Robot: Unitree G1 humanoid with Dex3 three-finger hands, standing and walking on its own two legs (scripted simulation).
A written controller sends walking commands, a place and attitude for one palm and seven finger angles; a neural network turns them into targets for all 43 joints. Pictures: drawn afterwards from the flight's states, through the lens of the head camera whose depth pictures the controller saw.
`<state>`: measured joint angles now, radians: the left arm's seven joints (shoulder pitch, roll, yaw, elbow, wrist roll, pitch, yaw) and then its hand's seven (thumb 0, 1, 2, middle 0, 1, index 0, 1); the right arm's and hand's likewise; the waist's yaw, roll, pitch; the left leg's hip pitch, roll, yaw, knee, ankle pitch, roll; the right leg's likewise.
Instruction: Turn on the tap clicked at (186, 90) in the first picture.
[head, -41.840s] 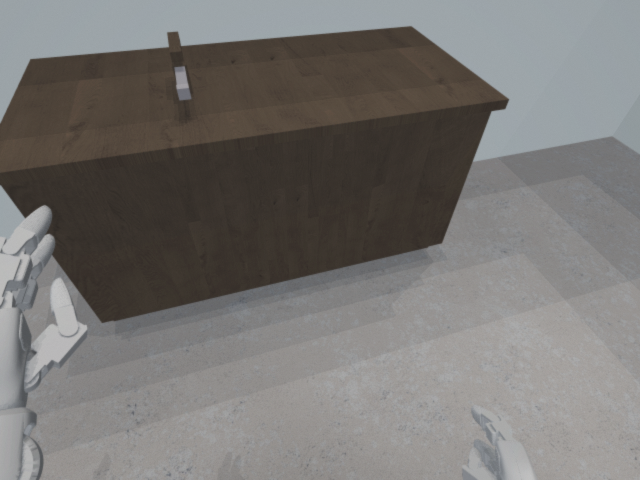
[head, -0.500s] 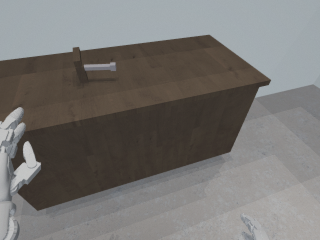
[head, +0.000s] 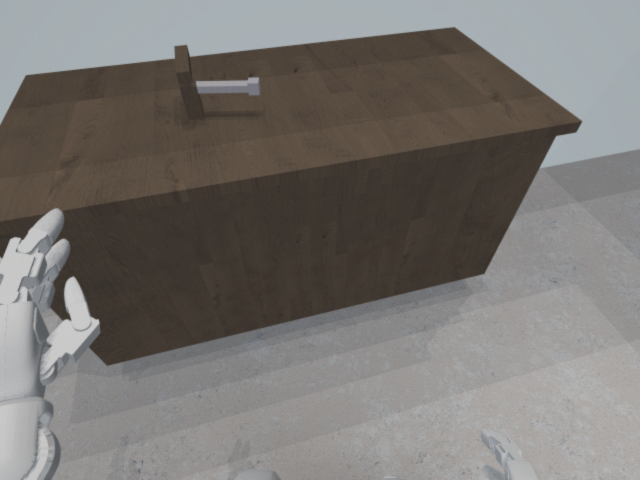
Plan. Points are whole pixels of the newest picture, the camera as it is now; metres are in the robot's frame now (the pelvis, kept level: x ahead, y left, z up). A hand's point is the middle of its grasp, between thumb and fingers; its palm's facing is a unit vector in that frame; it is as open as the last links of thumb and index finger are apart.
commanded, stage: stop stepping back and stand still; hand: left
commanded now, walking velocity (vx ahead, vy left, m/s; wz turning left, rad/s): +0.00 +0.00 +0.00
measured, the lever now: (254, 86) +0.88 +0.20 +0.06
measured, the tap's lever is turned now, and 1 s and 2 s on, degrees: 76 76 76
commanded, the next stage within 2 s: stand and check the lever's angle in 0.02 s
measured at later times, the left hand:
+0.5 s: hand (123, 277) +0.26 +0.21 +0.18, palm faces +0.32 -0.86 -0.39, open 7.4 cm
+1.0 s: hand (78, 285) +0.24 +0.24 +0.19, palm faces +0.40 -0.84 -0.37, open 7.4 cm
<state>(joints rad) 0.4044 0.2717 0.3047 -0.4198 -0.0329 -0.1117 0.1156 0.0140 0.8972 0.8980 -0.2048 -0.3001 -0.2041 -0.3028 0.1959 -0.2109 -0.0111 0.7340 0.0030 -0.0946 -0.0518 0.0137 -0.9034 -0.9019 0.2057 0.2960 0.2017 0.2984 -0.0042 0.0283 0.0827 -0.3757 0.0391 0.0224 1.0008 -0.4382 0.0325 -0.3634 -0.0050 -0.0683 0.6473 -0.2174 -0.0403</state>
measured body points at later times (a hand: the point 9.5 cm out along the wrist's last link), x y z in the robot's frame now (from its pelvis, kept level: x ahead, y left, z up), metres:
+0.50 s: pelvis +0.05 -0.01 +0.02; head +0.08 -0.01 +0.47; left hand +0.24 +0.25 +0.20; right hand +0.22 -0.25 -0.06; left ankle +0.03 +0.12 -0.72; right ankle +0.04 -0.13 -0.72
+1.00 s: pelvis +0.02 +0.00 +0.02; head +0.04 +0.00 +0.47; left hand +0.21 +0.28 +0.21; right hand +0.20 -0.24 -0.06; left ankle +0.03 +0.12 -0.72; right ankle +0.04 -0.13 -0.72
